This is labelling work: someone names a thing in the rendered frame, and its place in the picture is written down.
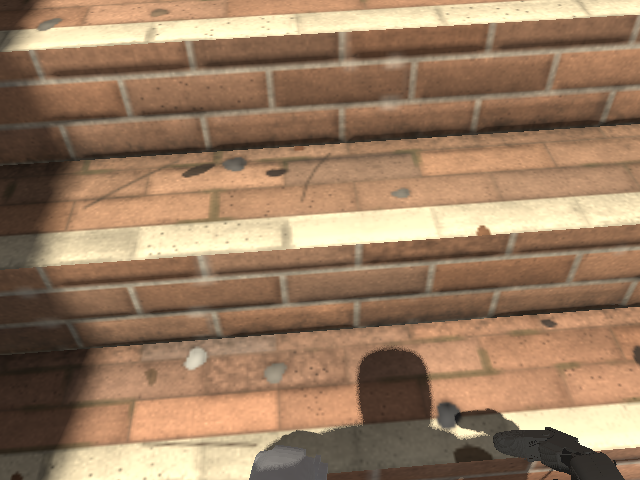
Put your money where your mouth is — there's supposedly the right robot hand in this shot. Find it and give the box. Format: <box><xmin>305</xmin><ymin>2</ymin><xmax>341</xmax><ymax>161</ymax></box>
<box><xmin>493</xmin><ymin>427</ymin><xmax>625</xmax><ymax>480</ymax></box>

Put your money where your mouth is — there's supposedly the robot left shin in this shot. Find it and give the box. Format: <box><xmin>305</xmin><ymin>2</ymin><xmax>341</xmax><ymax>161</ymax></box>
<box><xmin>250</xmin><ymin>450</ymin><xmax>266</xmax><ymax>475</ymax></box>

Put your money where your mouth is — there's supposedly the left robot thigh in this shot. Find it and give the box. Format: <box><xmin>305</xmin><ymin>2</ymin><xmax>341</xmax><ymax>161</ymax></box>
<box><xmin>249</xmin><ymin>445</ymin><xmax>328</xmax><ymax>480</ymax></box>

